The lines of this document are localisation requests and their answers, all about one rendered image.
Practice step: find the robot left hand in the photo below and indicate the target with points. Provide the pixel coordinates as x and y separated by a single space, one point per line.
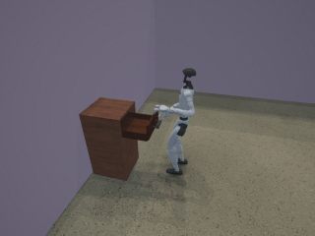
161 108

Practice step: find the handle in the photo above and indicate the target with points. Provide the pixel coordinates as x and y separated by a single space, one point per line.
158 124

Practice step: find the drawer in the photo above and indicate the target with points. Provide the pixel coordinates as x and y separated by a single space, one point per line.
138 126

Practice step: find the robot right forearm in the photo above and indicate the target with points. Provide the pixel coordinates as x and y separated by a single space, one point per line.
175 105

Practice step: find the robot head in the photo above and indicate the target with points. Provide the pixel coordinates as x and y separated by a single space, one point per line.
188 72

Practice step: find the right robot shin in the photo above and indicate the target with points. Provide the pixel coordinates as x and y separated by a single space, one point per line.
179 151

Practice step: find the robot left forearm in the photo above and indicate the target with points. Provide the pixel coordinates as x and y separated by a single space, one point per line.
177 111

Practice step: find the cabinet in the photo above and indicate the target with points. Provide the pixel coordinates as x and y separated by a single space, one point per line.
110 155

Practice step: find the robot left upper arm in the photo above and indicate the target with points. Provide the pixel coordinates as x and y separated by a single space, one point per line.
189 101

